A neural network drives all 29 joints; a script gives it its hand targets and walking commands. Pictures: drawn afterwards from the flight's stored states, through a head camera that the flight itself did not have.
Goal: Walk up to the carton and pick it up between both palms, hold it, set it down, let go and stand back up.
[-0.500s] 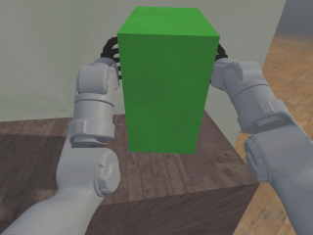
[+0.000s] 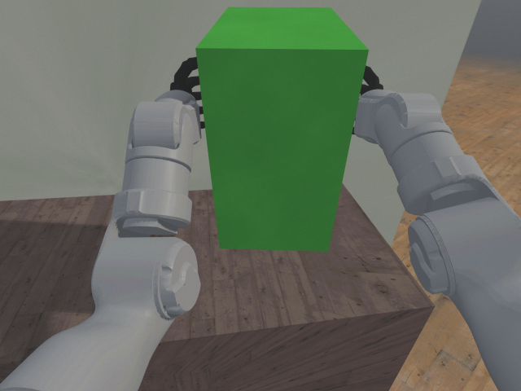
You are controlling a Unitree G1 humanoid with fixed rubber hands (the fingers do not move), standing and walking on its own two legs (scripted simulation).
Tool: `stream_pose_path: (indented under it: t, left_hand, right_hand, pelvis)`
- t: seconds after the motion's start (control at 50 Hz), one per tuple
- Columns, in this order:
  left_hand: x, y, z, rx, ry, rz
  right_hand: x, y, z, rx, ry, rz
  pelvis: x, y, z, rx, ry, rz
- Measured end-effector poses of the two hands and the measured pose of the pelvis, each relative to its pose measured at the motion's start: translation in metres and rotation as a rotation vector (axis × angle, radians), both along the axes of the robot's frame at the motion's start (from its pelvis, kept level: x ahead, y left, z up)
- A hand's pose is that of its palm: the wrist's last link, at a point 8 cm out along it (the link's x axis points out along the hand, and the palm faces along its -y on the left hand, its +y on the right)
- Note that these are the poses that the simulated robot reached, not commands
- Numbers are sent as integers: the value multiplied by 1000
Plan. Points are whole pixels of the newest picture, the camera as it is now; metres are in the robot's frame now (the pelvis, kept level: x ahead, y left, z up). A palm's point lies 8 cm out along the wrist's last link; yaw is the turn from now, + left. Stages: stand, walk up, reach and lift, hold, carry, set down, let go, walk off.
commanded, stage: hold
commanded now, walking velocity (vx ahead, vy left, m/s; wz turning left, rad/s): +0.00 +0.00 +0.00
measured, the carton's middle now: (276, 125) +0.42 +0.00 +0.30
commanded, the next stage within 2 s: set down in 1.00 s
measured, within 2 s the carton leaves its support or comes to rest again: neither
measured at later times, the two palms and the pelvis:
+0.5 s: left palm (181, 110) +0.38 +0.14 +0.33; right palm (365, 110) +0.39 -0.12 +0.34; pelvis +0.00 +0.00 +0.00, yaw +0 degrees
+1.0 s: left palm (182, 111) +0.38 +0.14 +0.33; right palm (366, 110) +0.39 -0.12 +0.34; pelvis +0.00 +0.00 +0.00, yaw +0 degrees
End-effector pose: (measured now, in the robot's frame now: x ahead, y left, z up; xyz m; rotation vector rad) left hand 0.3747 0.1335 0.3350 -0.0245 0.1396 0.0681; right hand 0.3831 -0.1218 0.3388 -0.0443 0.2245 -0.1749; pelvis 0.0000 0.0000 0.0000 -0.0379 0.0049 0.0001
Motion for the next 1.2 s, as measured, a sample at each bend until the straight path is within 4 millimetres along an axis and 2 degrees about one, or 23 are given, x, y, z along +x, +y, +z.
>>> stream_pose_path:
  t: [1.04, 1.2]
  left_hand:
    - [4, 3, -4, -28, -10, 13]
    - [-9, 8, -27, -4, -28, 83]
  right_hand:
    - [5, 3, -1, -1, -8, 8]
    - [9, 10, -17, 22, -32, 72]
  pelvis:
    - [3, 0, 0, 0, 7, -3]
    - [-2, -3, 1, 0, -13, 7]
